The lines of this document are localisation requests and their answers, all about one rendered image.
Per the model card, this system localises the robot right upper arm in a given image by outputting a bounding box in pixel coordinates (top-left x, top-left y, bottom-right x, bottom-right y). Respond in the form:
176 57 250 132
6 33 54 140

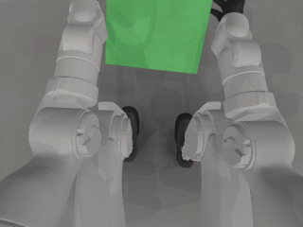
221 120 303 227

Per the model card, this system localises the left robot shin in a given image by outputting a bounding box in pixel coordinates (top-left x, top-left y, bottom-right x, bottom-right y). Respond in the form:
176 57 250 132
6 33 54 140
98 101 134 158

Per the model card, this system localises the robot right forearm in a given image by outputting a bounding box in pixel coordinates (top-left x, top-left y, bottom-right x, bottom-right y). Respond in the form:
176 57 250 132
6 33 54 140
210 12 295 153

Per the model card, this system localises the carton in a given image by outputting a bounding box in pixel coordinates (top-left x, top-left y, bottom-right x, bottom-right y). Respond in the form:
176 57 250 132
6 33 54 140
105 0 213 75

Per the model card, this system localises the robot right thigh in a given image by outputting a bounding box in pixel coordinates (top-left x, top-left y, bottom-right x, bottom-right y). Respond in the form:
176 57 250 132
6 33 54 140
188 109 254 227

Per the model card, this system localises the robot left upper arm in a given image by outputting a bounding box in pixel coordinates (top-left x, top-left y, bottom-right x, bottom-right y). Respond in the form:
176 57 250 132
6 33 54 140
0 107 102 227

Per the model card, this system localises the robot left forearm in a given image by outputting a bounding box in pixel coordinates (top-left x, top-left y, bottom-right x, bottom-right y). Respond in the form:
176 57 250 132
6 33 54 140
28 0 108 144

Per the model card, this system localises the right robot hand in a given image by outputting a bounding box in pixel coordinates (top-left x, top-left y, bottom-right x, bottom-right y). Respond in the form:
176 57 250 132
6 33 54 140
210 0 245 22

